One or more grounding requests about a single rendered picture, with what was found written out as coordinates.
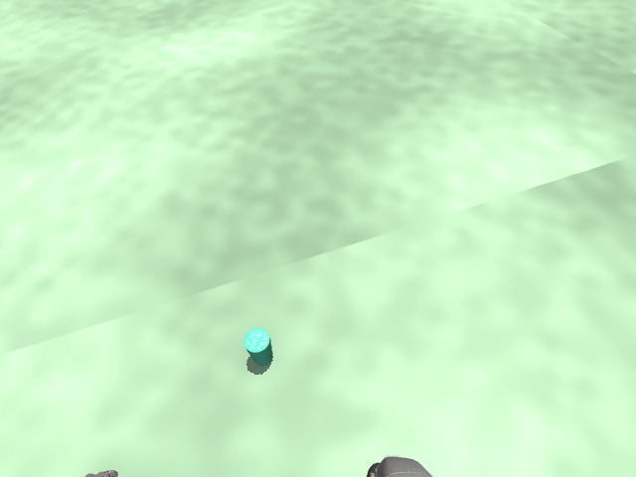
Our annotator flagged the cup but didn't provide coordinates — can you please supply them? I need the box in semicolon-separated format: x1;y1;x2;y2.
243;328;272;367

